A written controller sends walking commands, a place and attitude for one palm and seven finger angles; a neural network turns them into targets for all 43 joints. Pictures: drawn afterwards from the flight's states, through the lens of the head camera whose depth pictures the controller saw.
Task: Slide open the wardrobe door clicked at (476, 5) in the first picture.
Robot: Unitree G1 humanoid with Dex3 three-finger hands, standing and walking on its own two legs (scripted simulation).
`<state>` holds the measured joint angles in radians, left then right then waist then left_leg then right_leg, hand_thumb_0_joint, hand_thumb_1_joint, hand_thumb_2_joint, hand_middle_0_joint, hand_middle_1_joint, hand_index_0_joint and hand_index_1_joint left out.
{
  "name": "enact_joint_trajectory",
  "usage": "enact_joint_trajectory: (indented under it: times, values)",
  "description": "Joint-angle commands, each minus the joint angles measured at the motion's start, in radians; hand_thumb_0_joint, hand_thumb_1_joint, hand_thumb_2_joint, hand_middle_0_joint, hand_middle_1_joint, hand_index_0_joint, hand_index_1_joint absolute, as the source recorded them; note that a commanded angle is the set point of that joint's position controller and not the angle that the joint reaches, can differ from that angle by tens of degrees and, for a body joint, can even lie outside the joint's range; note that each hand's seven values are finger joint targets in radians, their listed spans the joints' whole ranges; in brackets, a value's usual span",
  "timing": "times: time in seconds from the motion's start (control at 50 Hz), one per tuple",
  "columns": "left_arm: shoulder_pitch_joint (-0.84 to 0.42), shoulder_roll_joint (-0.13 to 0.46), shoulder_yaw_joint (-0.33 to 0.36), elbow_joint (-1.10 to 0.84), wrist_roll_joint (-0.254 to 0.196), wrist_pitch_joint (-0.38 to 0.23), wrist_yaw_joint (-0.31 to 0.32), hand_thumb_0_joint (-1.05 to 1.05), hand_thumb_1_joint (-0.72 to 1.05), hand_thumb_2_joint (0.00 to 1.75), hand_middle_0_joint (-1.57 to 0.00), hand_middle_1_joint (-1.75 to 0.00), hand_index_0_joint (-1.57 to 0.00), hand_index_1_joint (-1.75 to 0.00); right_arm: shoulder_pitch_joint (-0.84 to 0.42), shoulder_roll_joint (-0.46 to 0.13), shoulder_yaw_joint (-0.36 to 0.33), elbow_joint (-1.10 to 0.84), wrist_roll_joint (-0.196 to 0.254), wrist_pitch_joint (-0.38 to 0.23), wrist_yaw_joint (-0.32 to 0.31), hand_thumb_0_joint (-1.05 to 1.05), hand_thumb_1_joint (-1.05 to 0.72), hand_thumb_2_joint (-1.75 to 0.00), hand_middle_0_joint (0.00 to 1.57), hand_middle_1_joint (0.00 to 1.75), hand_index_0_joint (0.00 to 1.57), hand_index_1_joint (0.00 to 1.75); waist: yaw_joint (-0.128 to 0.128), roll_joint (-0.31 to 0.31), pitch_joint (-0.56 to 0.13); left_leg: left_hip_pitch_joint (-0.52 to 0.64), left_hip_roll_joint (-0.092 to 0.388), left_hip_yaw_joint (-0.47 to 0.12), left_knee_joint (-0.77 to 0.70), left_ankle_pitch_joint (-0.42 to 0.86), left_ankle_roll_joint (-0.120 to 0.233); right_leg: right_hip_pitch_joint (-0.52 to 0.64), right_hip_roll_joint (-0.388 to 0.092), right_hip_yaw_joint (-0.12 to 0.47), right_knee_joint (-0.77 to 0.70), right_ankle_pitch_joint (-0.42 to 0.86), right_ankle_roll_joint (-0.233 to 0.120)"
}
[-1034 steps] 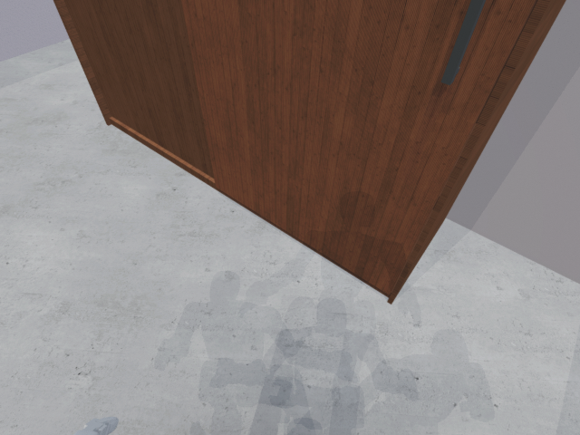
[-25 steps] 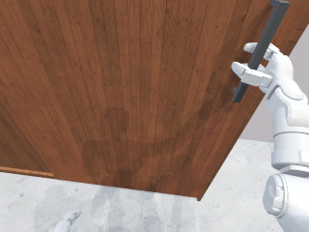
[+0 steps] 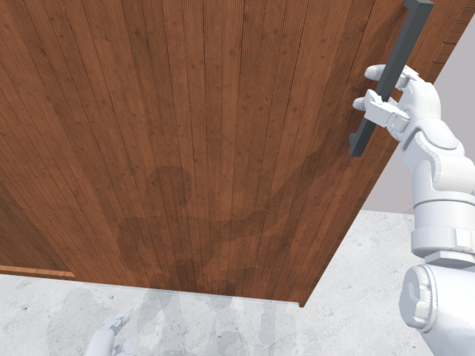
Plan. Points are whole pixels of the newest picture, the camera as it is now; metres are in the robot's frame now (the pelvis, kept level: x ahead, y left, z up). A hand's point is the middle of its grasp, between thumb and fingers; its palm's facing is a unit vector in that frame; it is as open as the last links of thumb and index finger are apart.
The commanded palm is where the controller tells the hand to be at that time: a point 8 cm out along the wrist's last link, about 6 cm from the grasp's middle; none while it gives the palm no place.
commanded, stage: grip the handle and tug to test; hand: right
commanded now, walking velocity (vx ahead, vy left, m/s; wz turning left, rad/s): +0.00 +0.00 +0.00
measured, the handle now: (379, 87) +0.49 -0.19 +0.26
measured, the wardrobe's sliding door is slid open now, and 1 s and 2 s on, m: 0.00 0.00 0.06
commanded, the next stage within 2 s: tug the door sideways, standing still in 0.38 s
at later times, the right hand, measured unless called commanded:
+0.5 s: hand (371, 109) +0.43 -0.17 +0.25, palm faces +0.05 +1.00 -0.01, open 5.9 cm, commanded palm +0.39 -0.22 +0.25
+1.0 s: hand (368, 107) +0.43 -0.16 +0.25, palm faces +0.13 +0.99 -0.03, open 5.7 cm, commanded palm +0.41 -0.16 +0.25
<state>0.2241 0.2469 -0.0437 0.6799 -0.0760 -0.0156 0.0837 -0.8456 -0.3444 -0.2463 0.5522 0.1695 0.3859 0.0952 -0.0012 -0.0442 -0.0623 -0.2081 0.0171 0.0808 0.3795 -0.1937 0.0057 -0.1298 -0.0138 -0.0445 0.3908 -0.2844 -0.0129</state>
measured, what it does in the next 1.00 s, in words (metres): stands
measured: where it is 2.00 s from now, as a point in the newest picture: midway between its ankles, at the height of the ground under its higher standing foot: outside the picture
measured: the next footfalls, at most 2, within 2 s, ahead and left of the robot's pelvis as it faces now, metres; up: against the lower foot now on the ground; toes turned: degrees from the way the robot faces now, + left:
left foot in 1.72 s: +0.14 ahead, +0.17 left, +0.00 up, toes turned +2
right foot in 1.88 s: +0.05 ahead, -0.04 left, +0.00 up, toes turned -12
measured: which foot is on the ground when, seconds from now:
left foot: down 0.00-1.00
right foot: down 0.00-1.00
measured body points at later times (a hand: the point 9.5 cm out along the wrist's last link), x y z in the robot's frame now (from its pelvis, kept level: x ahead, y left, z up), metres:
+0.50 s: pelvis +0.02 -0.01 +0.00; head +0.01 +0.01 +0.45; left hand +0.17 +0.24 -0.10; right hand +0.42 -0.22 +0.25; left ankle +0.00 +0.12 -0.74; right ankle -0.05 -0.11 -0.74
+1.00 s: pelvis +0.01 -0.01 +0.00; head +0.01 +0.00 +0.45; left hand +0.19 +0.20 -0.11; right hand +0.42 -0.22 +0.25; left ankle +0.00 +0.12 -0.74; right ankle -0.05 -0.11 -0.74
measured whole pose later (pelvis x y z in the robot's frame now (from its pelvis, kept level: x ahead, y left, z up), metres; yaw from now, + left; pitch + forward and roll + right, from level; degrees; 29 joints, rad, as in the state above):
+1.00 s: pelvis +0.01 -0.01 +0.00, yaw -2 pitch +2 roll +1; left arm 0.17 0.21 -0.05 0.71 -0.06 0.00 0.06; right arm -0.84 -0.22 -0.16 0.40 0.14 0.47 -0.03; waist -0.05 -0.05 -0.05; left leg -0.20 0.04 0.10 0.40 -0.22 0.00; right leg -0.13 0.01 0.00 0.41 -0.31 -0.02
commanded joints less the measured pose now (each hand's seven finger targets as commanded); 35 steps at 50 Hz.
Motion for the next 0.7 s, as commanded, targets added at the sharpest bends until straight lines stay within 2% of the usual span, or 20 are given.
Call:
enact_joint_trajectory:
  times: [0.0,0.02,0.04,0.06,0.08,0.12,0.2,0.24,0.26,0.3,0.38,0.4,0.42,0.44,0.46,0.5,0.52,0.58,0.64,0.68]
  values:
    - [-0.08,0.126,0.043,-0.151,0.005,-0.038,0.003,0.0,0.9,0.9,-0.2,-0.3,-0.2,-0.3,-0.47,-0.191,-0.031,-0.262,0.015,-0.081,0.017,0.0,-0.9,-0.9,0.45,1.4,0.45,1.4,0.001,0.034,-0.33,0.195,-0.004,-0.039,0.02,0.426,0.039,0.068,-0.003,0.036,-0.011,0.468,-0.016]
    - [-0.088,0.121,0.041,-0.155,0.003,-0.036,0.0,0.0,0.9,0.9,-0.2,-0.3,-0.2,-0.3,-0.446,-0.171,-0.024,-0.27,0.018,-0.078,0.019,0.0,-0.9,-0.9,0.45,1.4,0.45,1.4,-0.001,0.015,-0.332,0.193,-0.004,-0.041,0.022,0.44,0.039,0.075,-0.002,0.031,-0.007,0.482,-0.016]
    - [-0.089,0.121,0.04,-0.155,0.003,-0.034,-0.001,0.0,0.9,0.9,-0.2,-0.3,-0.2,-0.3,-0.45,-0.173,-0.024,-0.283,0.022,-0.077,0.021,0.0,-0.9,-0.9,0.45,1.4,0.45,1.4,0.002,0.025,-0.326,0.195,-0.004,-0.041,0.02,0.446,0.038,0.072,-0.003,0.032,-0.008,0.482,-0.014]
    - [-0.089,0.123,0.042,-0.157,0.003,-0.032,-0.002,0.0,0.9,0.9,-0.2,-0.3,-0.2,-0.3,-0.428,-0.19,-0.044,-0.289,0.024,-0.076,0.02,0.0,-0.9,-0.9,0.45,1.4,0.45,1.4,-0.003,0.062,-0.325,0.207,-0.006,-0.038,0.022,0.452,0.037,0.064,-0.005,0.033,-0.011,0.483,-0.015]
    - [-0.096,0.124,0.042,-0.166,0.002,-0.029,-0.003,0.0,0.9,0.9,-0.2,-0.3,-0.2,-0.3,-0.392,-0.188,-0.047,-0.299,0.025,-0.069,0.023,0.0,-0.9,-0.9,0.45,1.4,0.45,1.4,-0.01,0.066,-0.326,0.211,-0.006,-0.038,0.024,0.453,0.036,0.063,-0.007,0.031,-0.013,0.486,-0.016]
    - [-0.108,0.123,0.041,-0.177,0.001,-0.025,-0.005,0.0,0.9,0.9,-0.2,-0.3,-0.2,-0.3,-0.373,-0.182,-0.042,-0.352,0.029,-0.069,0.028,0.0,-0.9,-0.9,0.45,1.4,0.45,1.4,-0.015,0.044,-0.341,0.225,-0.005,-0.04,0.026,0.469,0.037,0.076,-0.008,0.029,-0.015,0.513,-0.015]
    - [-0.126,0.128,0.041,-0.186,-0.002,-0.015,-0.006,0.0,0.9,0.9,-0.2,-0.3,-0.2,-0.3,-0.302,-0.204,-0.065,-0.373,0.034,-0.035,0.031,0.0,-0.9,-0.9,0.45,1.4,0.45,1.4,-0.027,0.055,-0.309,0.231,-0.006,-0.038,0.019,0.458,0.037,0.057,-0.009,0.024,-0.021,0.492,-0.016]
    - [-0.131,0.123,0.04,-0.193,-0.003,-0.014,-0.008,0.0,0.9,0.9,-0.2,-0.3,-0.2,-0.3,-0.293,-0.194,-0.061,-0.423,0.033,-0.02,0.03,0.0,-0.9,-0.9,0.45,1.4,0.45,1.4,-0.03,0.017,-0.323,0.233,-0.006,-0.04,0.024,0.478,0.038,0.071,-0.012,0.025,-0.019,0.538,-0.011]
    - [-0.135,0.12,0.041,-0.195,-0.002,-0.014,-0.01,0.0,0.9,0.9,-0.2,-0.3,-0.2,-0.3,-0.267,-0.179,-0.058,-0.432,0.036,-0.01,0.029,0.0,-0.9,-0.9,0.45,1.4,0.45,1.4,-0.032,0.026,-0.327,0.234,-0.008,-0.038,0.026,0.487,0.037,0.075,-0.011,0.025,-0.017,0.55,-0.01]
    - [-0.144,0.123,0.045,-0.206,0.0,-0.01,-0.014,0.0,0.9,0.9,-0.2,-0.3,-0.2,-0.3,-0.194,-0.209,-0.094,-0.482,0.039,0.001,0.025,0.0,-0.9,-0.9,0.45,1.4,0.45,1.4,-0.053,0.021,-0.349,0.26,-0.009,-0.038,0.031,0.517,0.038,0.082,-0.012,0.024,-0.012,0.603,-0.008]
    - [-0.161,0.115,0.044,-0.216,-0.003,-0.001,-0.024,0.0,0.9,0.9,-0.2,-0.3,-0.2,-0.3,-0.124,-0.176,-0.084,-0.594,0.048,0.032,0.026,0.0,-0.9,-0.9,0.45,1.4,0.45,1.4,-0.054,0.027,-0.361,0.274,-0.009,-0.037,0.042,0.584,0.033,0.098,-0.018,0.019,-0.001,0.688,-0.004]
    - [-0.166,0.116,0.046,-0.221,-0.002,0.0,-0.025,0.0,0.9,0.9,-0.2,-0.3,-0.2,-0.3,-0.129,-0.166,-0.069,-0.625,0.048,0.034,0.026,0.0,-0.9,-0.9,0.45,1.4,0.45,1.4,-0.054,0.016,-0.367,0.273,-0.009,-0.036,0.042,0.577,0.033,0.107,-0.02,0.021,0.001,0.703,-0.002]
    - [-0.169,0.114,0.046,-0.222,0.0,-0.003,-0.027,0.0,0.9,0.9,-0.2,-0.3,-0.2,-0.3,-0.132,-0.176,-0.085,-0.661,0.05,0.039,0.021,0.0,-0.9,-0.9,0.45,1.4,0.45,1.4,-0.057,0.002,-0.374,0.272,-0.011,-0.037,0.045,0.591,0.034,0.117,-0.02,0.025,0.006,0.729,0.0]
    - [-0.17,0.113,0.046,-0.223,0.001,-0.001,-0.028,0.0,0.9,0.9,-0.2,-0.3,-0.2,-0.3,-0.083,-0.178,-0.098,-0.661,0.05,0.051,0.018,0.0,-0.9,-0.9,0.45,1.4,0.45,1.4,-0.063,0.031,-0.381,0.277,-0.013,-0.035,0.05,0.601,0.032,0.119,-0.021,0.023,0.009,0.747,-0.001]
    - [-0.172,0.113,0.045,-0.218,0.003,0.0,-0.03,0.0,0.9,0.9,-0.2,-0.3,-0.2,-0.3,-0.071,-0.168,-0.095,-0.663,0.053,0.063,0.018,0.0,-0.9,-0.9,0.45,1.4,0.45,1.4,-0.062,0.035,-0.372,0.275,-0.012,-0.036,0.05,0.618,0.031,0.116,-0.02,0.02,0.01,0.749,-0.001]
    - [-0.161,0.124,0.046,-0.194,0.002,0.004,-0.021,0.0,0.9,0.9,-0.2,-0.3,-0.2,-0.3,-0.196,-0.224,-0.098,-0.628,0.041,0.072,0.012,0.0,-0.9,-0.9,0.45,1.4,0.45,1.4,-0.038,0.04,-0.344,0.251,-0.013,-0.039,0.04,0.592,0.031,0.109,-0.017,0.019,0.009,0.697,-0.004]
    - [-0.156,0.124,0.044,-0.183,0.005,-0.001,-0.016,0.0,0.9,0.9,-0.2,-0.3,-0.2,-0.3,-0.264,-0.214,-0.086,-0.595,0.038,0.077,0.009,0.0,-0.9,-0.9,0.45,1.4,0.45,1.4,-0.027,0.033,-0.33,0.227,-0.014,-0.038,0.036,0.579,0.031,0.107,-0.014,0.023,0.009,0.682,-0.004]
    - [-0.139,0.112,0.046,-0.158,0.004,-0.015,-0.011,0.0,0.9,0.9,-0.2,-0.3,-0.2,-0.3,-0.357,-0.093,0.012,-0.549,0.039,0.092,-0.004,0.0,-0.9,-0.9,0.45,1.4,0.45,1.4,0.004,0.008,-0.327,0.177,-0.017,-0.029,0.044,0.577,0.029,0.137,-0.016,0.028,0.034,0.728,0.003]
    - [-0.132,0.103,0.045,-0.141,0.008,-0.019,-0.013,0.0,0.9,0.9,-0.2,-0.3,-0.2,-0.3,-0.411,-0.033,0.065,-0.53,0.028,0.091,-0.023,0.0,-0.9,-0.9,0.45,1.4,0.45,1.4,0.012,-0.027,-0.349,0.158,-0.016,-0.026,0.054,0.57,0.031,0.16,-0.012,0.036,0.049,0.76,0.013]
    - [-0.136,0.102,0.045,-0.134,0.011,-0.018,-0.014,0.0,0.9,0.9,-0.2,-0.3,-0.2,-0.3,-0.433,0.004,0.096,-0.513,0.026,0.083,-0.028,0.0,-0.9,-0.9,0.45,1.4,0.45,1.4,0.02,0.007,-0.347,0.15,-0.016,-0.022,0.051,0.546,0.03,0.16,-0.011,0.04,0.046,0.718,0.012]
